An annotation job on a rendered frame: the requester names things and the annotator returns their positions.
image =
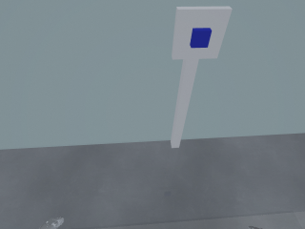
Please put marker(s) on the robot left hand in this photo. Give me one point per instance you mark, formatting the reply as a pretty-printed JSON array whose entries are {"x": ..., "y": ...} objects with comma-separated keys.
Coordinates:
[{"x": 52, "y": 223}]

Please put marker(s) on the panel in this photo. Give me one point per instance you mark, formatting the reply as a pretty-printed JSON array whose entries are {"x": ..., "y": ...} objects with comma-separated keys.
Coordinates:
[{"x": 186, "y": 19}]

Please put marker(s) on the button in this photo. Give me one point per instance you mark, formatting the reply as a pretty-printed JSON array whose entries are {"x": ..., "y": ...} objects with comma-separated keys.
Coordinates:
[{"x": 200, "y": 37}]

